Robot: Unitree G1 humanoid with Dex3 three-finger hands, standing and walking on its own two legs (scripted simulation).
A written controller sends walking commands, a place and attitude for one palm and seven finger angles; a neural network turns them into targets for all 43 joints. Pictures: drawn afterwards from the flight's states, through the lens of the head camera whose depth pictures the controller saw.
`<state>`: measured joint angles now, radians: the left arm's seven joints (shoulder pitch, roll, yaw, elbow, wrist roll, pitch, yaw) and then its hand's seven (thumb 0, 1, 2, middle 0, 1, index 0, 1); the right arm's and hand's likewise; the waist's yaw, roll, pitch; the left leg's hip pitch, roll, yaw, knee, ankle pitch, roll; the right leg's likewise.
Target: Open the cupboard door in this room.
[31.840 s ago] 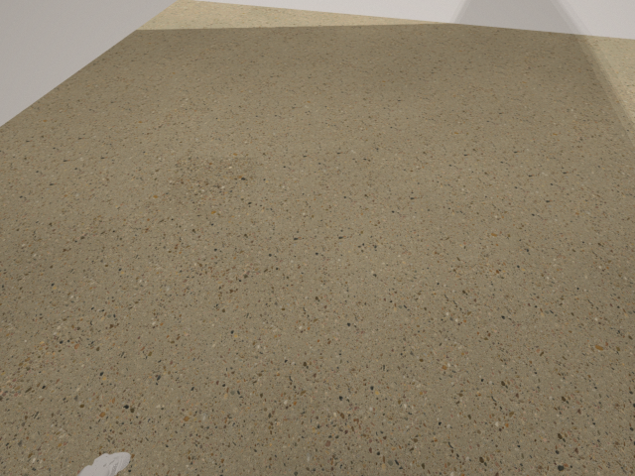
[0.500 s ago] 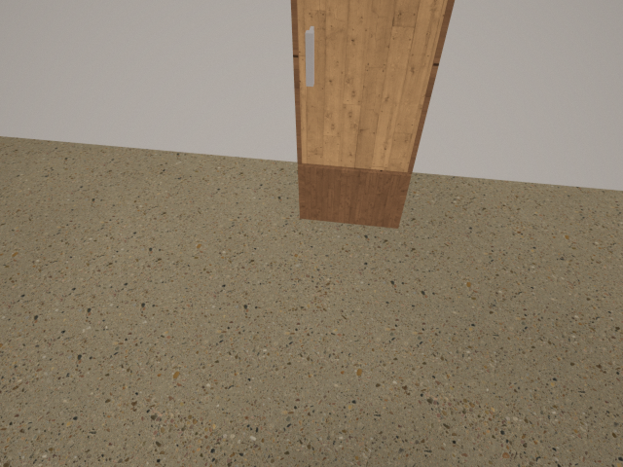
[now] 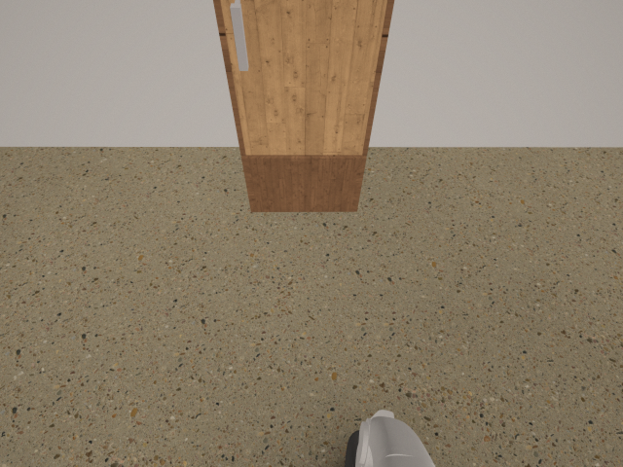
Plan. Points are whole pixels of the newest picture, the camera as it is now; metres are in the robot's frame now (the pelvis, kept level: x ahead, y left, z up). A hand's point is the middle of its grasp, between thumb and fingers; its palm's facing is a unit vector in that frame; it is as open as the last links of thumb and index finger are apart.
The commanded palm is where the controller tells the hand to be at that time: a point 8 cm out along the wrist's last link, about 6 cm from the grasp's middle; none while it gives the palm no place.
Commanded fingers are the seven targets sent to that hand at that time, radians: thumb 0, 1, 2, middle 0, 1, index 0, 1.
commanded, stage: walk to a spot facing it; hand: left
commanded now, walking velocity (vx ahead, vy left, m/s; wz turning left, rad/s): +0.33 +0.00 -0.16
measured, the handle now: (240, 35) +1.06 +0.21 +0.00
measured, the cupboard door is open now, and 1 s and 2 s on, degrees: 0 0 0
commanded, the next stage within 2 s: take the last steps up to it in 0.18 s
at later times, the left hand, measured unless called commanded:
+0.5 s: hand (224, 436) +0.18 +0.14 -0.16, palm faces +0.12 -0.98 -0.17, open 7.3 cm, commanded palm none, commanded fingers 0.00 0.90 0.90 -0.20 -0.30 -0.20 -0.30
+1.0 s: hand (212, 288) +0.42 +0.20 -0.16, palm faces +0.06 -0.98 -0.18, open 7.4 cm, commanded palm none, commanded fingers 0.00 0.90 0.90 -0.20 -0.30 -0.20 -0.30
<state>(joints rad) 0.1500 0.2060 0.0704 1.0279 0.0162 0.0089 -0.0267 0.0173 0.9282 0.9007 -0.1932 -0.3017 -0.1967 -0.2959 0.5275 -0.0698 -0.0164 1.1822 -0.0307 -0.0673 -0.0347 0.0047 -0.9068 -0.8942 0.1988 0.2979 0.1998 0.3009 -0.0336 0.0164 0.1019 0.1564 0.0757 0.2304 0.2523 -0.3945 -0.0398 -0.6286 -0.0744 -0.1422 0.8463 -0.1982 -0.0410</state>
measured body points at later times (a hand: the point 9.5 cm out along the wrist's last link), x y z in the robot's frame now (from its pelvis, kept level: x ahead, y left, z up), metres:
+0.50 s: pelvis +0.19 -0.03 +0.01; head +0.21 -0.03 +0.46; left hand +0.18 +0.19 -0.15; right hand +0.31 -0.26 -0.13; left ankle +0.27 +0.12 -0.69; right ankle +0.18 -0.10 -0.73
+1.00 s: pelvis +0.36 +0.01 +0.01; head +0.38 +0.02 +0.46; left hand +0.42 +0.25 -0.14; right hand +0.33 -0.22 -0.14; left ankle +0.28 +0.11 -0.73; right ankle +0.45 -0.14 -0.68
